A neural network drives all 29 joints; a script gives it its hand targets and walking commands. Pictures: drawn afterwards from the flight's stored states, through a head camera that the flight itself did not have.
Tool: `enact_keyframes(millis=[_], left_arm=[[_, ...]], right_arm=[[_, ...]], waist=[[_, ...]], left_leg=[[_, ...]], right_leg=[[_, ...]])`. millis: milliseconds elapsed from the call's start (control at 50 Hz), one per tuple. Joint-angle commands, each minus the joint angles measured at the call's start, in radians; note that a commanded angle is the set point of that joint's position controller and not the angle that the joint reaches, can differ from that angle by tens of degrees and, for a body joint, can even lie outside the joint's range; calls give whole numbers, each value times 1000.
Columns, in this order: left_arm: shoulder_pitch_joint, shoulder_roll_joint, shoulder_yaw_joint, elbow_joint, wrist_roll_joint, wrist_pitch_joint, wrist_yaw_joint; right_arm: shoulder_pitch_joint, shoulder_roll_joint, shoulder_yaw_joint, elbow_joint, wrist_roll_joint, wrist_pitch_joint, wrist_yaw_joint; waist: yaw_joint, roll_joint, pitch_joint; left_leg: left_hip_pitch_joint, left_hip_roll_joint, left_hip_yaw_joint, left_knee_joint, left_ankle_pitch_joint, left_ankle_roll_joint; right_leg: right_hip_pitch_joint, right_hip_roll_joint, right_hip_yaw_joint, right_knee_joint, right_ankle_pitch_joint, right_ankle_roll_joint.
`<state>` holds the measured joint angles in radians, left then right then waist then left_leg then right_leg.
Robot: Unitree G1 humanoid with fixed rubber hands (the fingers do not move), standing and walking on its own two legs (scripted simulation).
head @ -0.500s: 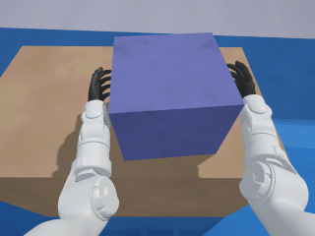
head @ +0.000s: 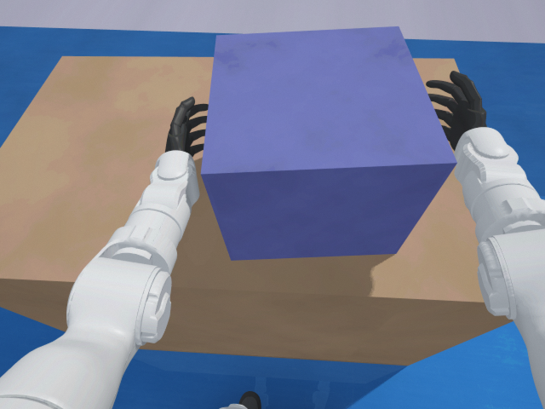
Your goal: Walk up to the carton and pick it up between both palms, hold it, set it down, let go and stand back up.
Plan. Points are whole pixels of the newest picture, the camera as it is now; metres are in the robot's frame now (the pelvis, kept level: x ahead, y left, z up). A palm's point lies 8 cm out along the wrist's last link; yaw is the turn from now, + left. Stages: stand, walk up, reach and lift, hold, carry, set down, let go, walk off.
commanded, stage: set down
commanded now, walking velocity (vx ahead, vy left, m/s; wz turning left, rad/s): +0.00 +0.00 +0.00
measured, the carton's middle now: (310, 149) +0.49 +0.05 +0.06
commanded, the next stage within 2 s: none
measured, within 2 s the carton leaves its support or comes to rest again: neither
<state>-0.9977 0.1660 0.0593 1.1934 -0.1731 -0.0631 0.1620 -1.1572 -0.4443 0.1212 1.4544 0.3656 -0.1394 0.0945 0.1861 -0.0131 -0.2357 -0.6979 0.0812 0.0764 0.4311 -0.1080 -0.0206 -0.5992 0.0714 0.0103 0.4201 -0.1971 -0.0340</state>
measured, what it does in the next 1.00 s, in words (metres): stands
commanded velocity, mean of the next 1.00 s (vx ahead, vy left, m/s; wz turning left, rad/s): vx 0.00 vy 0.00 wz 0.00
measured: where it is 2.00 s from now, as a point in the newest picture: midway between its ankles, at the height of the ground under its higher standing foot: outside the picture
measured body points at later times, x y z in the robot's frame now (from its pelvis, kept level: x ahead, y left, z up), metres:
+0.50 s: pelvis -0.01 +0.00 +0.00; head +0.08 -0.01 +0.44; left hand +0.45 +0.25 +0.16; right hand +0.54 -0.19 +0.17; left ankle +0.03 +0.13 -0.73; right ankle -0.02 -0.10 -0.73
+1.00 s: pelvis +0.00 -0.01 +0.01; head +0.06 +0.00 +0.46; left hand +0.43 +0.28 +0.23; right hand +0.52 -0.20 +0.24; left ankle +0.03 +0.13 -0.73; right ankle -0.02 -0.10 -0.73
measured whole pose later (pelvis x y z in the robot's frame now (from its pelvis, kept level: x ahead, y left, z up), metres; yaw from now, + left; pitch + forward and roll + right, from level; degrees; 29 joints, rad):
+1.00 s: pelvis +0.00 -0.01 +0.01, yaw +3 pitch +13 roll -1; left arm -1.09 0.35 0.11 0.65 -0.21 0.58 0.13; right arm -1.28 -0.66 0.15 1.21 0.51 0.26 0.17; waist 0.13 -0.01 -0.12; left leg -0.50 0.05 0.03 0.35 -0.07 -0.03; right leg -0.39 0.05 -0.04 0.36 -0.19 -0.04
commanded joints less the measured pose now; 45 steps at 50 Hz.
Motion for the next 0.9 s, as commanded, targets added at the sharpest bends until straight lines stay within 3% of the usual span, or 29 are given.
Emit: enact_keyframes(millis=[0,20,80,180,200,240,280,300,340,360,440,460,480,500,540,580,600,620,640,660,680,700,740,780,800,820,840,860,880], left_arm=[[-410,190,-20,-74,-41,-40,-13],[-397,195,-47,-66,-61,-39,-25],[-458,237,-71,-171,-102,-33,-23],[-490,238,-142,-231,-148,33,-26],[-501,232,-146,-290,-150,52,-23],[-508,256,-113,-273,-155,82,-24],[-495,267,-101,-333,-137,112,-22],[-512,285,-90,-456,-132,139,-18],[-469,316,-32,-474,-97,195,-19],[-463,288,-16,-444,-76,219,-22],[-394,280,18,-479,-46,322,-26],[-468,319,25,-573,-71,346,-20],[-429,294,23,-528,-64,375,-20],[-426,291,19,-443,-75,385,-23],[-411,286,9,-395,-71,387,-35],[-483,337,28,-451,-86,383,-25],[-504,337,13,-450,-114,384,-20],[-540,361,15,-531,-114,399,-12],[-547,346,25,-509,-94,418,-4],[-581,366,16,-542,-123,434,-5],[-543,346,8,-464,-110,451,-8],[-551,354,15,-480,-103,450,-14],[-557,327,11,-596,-97,504,0],[-577,341,16,-545,-113,544,-3],[-516,328,51,-520,-77,539,-13],[-538,354,54,-618,-70,548,-21],[-509,323,52,-659,-57,579,-10],[-493,326,78,-584,-30,601,-17],[-520,335,81,-674,-40,607,-17]], right_arm=[[-409,-214,96,-76,96,-23,11],[-430,-232,85,-84,102,-25,14],[-446,-262,112,-110,141,-11,36],[-462,-319,106,-152,169,30,64],[-483,-332,83,-205,172,30,65],[-482,-328,103,-212,170,42,68],[-480,-337,138,-223,196,66,77],[-486,-384,112,-289,200,69,72],[-524,-417,76,-338,208,89,67],[-497,-393,75,-299,190,112,64],[-448,-404,33,-303,124,182,72],[-491,-433,43,-330,145,199,70],[-472,-410,61,-338,161,220,68],[-500,-371,80,-299,161,240,65],[-495,-333,62,-290,136,247,71],[-513,-344,54,-333,157,248,71],[-535,-356,60,-333,166,251,74],[-571,-384,47,-374,196,257,73],[-569,-400,40,-346,186,270,73],[-545,-376,53,-339,192,286,76],[-527,-371,42,-262,183,305,81],[-527,-353,56,-273,187,314,83],[-544,-385,30,-331,201,333,89],[-578,-405,44,-328,199,352,84],[-496,-350,61,-280,196,359,83],[-517,-383,17,-351,188,354,80],[-501,-436,-7,-318,177,368,80],[-478,-425,-4,-256,160,381,81],[-524,-414,23,-361,170,374,85]], waist=[[16,-106,-597],[-18,-98,-625],[3,-96,-637],[-19,-59,-655],[-16,-36,-730],[-28,-82,-720],[7,-50,-762],[-10,-33,-835],[-15,-49,-833],[-22,-71,-781],[-51,-140,-715],[-44,-115,-681],[-42,-157,-661],[-42,-185,-542],[-38,-187,-494],[-22,-132,-546],[-34,-156,-535],[-28,-109,-555],[-26,-65,-591],[-37,-78,-542],[-50,-62,-481],[-30,-48,-488],[-35,-5,-583],[-50,-56,-541],[-38,-51,-459],[-48,-4,-542],[-64,2,-558],[-71,3,-458],[-37,-31,-525]], left_leg=[[357,-35,10,92,288,-30],[362,-43,6,104,269,-31],[378,-37,4,99,247,-27],[417,-33,-5,107,242,-25],[420,-31,-6,106,271,-30],[381,-40,-11,115,256,-16],[408,-37,-17,121,314,-14],[424,-39,-28,132,395,-25],[447,-47,-32,135,413,-28],[416,-43,-30,122,343,-14],[460,-49,-42,79,347,-5],[458,-48,-41,57,321,-20],[443,-47,-36,51,306,-8],[387,-44,-37,36,221,7],[344,-61,-29,10,143,10],[354,-65,-27,15,167,12],[346,-62,-28,17,167,8],[369,-70,-20,6,167,0],[397,-63,-21,7,200,-3],[402,-68,-21,8,170,-5],[395,-65,-33,-1,140,-1],[427,-64,-31,5,151,0],[490,-61,-27,2,240,-20],[450,-62,-32,9,220,-9],[458,-64,-33,4,223,1],[497,-67,-35,-9,268,-13],[546,-63,-42,0,320,-30],[556,-62,-48,-6,299,-27],[568,-60,-36,-8,324,-22]], right_leg=[[172,-15,-11,48,488,80],[160,-14,-11,41,468,77],[118,-10,-27,38,354,68],[51,-10,-56,44,265,60],[71,-10,-47,39,316,59],[96,-16,-48,47,376,71],[114,-16,-40,70,417,78],[169,-14,-46,77,517,78],[203,-6,-46,83,596,91],[213,-18,-37,80,579,90],[244,6,-50,35,537,99],[266,-2,-52,36,507,99],[301,-2,-40,31,539,104],[281,-10,-32,19,447,112],[324,-21,-30,14,429,113],[330,-25,-17,19,436,110],[332,-20,-22,24,437,104],[347,-28,-13,20,462,104],[338,-22,-16,30,485,103],[329,-29,-17,10,440,97],[288,-24,-22,1,361,89],[295,-35,-20,-12,350,95],[316,-18,-29,-8,475,93],[342,-21,-28,5,512,100],[348,-31,-21,-3,511,104],[374,-33,-22,-14,546,106],[358,-21,-34,5,623,99],[338,-13,-40,-10,548,97],[368,-12,-46,-20,556,106]])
